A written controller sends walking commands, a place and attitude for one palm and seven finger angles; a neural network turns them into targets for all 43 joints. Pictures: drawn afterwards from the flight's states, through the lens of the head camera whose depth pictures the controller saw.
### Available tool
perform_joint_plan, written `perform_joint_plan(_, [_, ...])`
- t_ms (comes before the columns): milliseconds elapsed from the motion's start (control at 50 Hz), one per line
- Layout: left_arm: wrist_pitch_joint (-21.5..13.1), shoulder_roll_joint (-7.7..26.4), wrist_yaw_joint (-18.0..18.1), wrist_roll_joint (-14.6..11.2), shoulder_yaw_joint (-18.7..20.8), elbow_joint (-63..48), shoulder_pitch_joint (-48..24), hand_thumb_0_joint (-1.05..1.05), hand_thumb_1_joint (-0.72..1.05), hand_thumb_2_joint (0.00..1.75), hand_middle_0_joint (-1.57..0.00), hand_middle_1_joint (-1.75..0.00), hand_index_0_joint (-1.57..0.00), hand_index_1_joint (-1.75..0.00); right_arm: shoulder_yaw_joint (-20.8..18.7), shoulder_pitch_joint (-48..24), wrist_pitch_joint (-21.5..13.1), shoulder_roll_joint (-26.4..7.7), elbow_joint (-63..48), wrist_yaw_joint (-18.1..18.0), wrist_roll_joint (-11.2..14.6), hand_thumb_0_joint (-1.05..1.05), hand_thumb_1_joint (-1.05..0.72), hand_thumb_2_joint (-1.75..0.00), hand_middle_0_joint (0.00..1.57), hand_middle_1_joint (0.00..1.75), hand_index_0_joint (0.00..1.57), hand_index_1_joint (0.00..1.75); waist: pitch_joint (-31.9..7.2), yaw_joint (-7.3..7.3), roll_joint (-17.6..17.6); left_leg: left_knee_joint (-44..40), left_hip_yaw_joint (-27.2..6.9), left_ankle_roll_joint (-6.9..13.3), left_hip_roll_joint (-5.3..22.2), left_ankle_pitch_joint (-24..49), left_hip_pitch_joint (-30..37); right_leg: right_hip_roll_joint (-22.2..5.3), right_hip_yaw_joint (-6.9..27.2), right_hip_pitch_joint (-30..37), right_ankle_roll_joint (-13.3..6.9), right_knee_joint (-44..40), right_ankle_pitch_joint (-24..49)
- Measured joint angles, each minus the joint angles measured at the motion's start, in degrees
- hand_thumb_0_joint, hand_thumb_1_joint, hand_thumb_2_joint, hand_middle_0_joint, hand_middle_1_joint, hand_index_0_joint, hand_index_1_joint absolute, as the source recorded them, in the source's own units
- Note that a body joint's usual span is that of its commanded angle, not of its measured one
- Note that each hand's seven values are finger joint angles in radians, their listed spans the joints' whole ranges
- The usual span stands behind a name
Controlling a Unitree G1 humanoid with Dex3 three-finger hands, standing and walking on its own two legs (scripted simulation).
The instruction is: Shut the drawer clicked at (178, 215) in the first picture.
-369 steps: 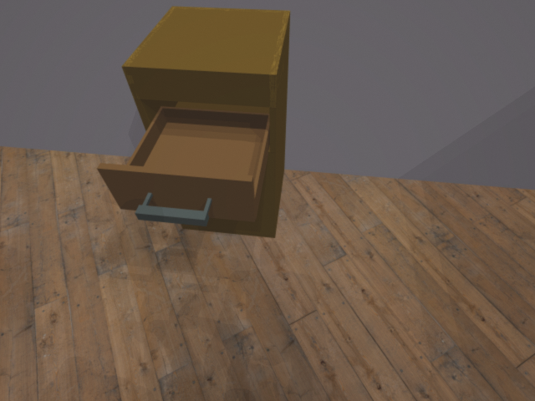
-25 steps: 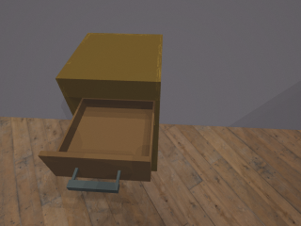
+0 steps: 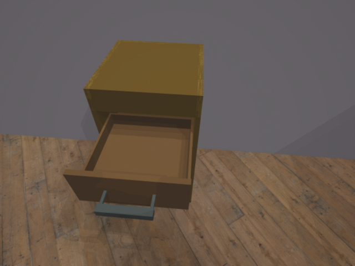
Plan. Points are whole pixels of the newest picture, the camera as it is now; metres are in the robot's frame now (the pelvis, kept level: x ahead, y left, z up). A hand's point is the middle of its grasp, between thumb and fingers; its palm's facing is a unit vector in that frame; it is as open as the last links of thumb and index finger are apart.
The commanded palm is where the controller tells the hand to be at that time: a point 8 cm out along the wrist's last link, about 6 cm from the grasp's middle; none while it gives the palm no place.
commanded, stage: come to a stop and stand still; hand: left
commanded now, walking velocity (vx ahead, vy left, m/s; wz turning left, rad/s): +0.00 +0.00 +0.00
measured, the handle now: (127, 204) +0.34 +0.18 -0.16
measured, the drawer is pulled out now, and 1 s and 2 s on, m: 0.30 0.30 0.30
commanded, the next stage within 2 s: look again from close up in 0.70 s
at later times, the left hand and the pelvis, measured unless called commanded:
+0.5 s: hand out of the picture -0.01 +0.17 -0.17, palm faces +0.03 -0.99 -0.15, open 7.4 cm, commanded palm none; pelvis +0.01 +0.02 +0.01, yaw +0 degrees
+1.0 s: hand out of the picture +0.00 +0.17 -0.17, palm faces +0.03 -0.98 -0.17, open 7.4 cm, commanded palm none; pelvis +0.01 +0.01 +0.01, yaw +0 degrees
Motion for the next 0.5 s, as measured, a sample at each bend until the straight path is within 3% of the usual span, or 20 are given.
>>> perform_joint_plan(200, [-0.2,2.1,-0.2,0.0,0.2,-1.2,0.3,0.00,0.91,0.90,-0.19,-0.30,-0.20,-0.30,0.6,0.9,-0.5,0.5,0.9,0.3,0.3,0.01,-0.91,-0.90,0.20,0.30,0.19,0.30,0.4,0.52,-0.9,-2.4,0.5,1.3,-1.4,1.2,0.3,-1.3,0.5,0.1,1.2,-1.9,1.2])
perform_joint_plan(500, [-0.6,0.1,-0.1,-0.2,-0.5,0.7,0.2,0.00,0.91,0.90,-0.20,-0.30,-0.20,-0.30,1.1,-0.6,-1.4,1.1,3.7,0.0,0.9,0.01,-0.91,-0.90,0.20,0.30,0.19,0.30,2.2,0.69,-1.2,-4.0,0.7,1.5,-1.8,0.9,2.8,-1.5,0.7,2.5,1.8,-3.4,0.9])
